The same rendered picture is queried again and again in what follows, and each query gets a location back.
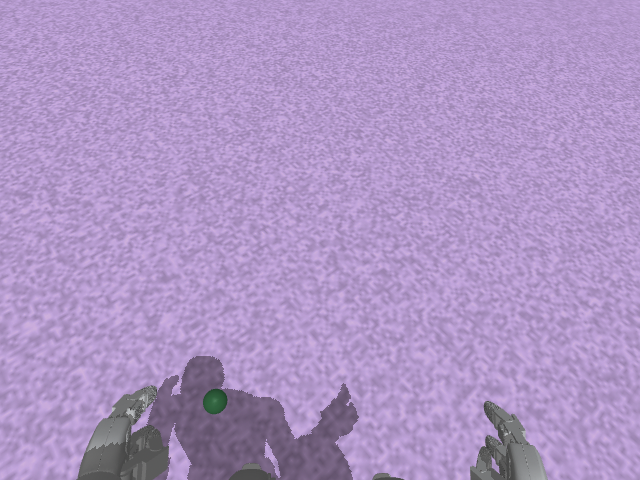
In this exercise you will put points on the ball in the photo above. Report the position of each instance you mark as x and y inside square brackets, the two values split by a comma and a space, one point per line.
[215, 401]

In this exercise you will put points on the right robot hand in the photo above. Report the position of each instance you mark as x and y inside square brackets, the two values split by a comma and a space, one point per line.
[519, 461]

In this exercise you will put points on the left robot hand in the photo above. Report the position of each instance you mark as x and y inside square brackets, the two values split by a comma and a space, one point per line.
[112, 448]

